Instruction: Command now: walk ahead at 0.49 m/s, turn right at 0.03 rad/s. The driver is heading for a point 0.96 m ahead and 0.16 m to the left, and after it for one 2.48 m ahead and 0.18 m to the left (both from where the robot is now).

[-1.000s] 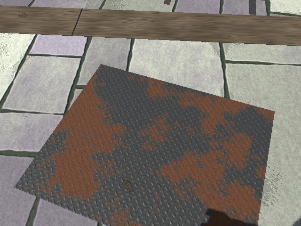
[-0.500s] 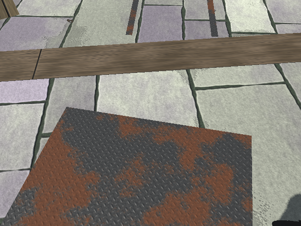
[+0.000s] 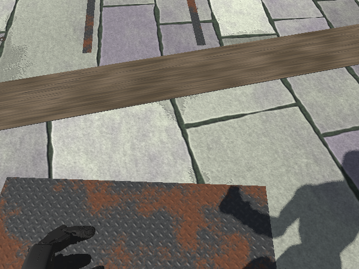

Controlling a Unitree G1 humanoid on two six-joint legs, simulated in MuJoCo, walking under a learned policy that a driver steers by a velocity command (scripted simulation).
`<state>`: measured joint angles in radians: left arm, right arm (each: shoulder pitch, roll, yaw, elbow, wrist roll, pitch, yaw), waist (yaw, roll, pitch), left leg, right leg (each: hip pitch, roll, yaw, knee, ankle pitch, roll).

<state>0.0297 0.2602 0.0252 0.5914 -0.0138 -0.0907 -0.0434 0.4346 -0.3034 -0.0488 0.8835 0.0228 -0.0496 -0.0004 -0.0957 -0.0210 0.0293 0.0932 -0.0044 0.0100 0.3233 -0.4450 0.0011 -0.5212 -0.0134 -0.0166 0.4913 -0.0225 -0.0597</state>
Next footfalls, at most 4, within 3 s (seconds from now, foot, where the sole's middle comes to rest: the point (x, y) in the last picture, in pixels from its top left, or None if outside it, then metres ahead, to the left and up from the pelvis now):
0.52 left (137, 266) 0.47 0.13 -0.76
1.08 right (194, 187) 0.76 -0.11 -0.76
1.56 left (133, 184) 0.80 0.14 -0.76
1.96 right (188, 165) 0.87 -0.09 -0.76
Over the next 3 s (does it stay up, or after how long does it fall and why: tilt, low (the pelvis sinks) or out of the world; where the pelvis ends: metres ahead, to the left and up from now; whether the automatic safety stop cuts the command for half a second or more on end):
stays up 0.80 -0.04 0.01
